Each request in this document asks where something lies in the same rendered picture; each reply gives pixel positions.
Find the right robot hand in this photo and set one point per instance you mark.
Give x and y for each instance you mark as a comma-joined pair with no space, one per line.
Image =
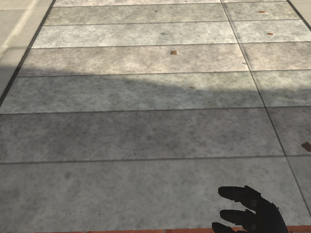
267,218

